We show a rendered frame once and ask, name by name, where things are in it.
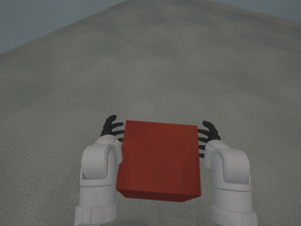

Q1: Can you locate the robot left hand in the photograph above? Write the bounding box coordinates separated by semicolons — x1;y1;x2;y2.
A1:
101;115;124;142

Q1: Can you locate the left robot forearm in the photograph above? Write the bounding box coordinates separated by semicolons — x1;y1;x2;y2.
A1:
73;135;123;226

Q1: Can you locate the robot right hand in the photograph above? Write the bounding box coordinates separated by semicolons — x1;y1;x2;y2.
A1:
198;121;221;158

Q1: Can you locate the right robot forearm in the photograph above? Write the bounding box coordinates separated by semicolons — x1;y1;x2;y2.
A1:
203;139;259;226

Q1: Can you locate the carton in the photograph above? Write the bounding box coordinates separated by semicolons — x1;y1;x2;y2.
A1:
116;120;201;202

